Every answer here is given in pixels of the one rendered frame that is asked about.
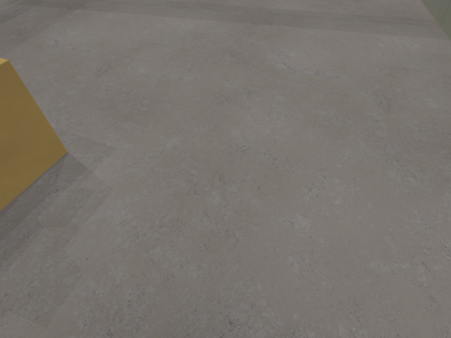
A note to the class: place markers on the pedestal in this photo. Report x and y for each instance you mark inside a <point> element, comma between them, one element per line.
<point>28,144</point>

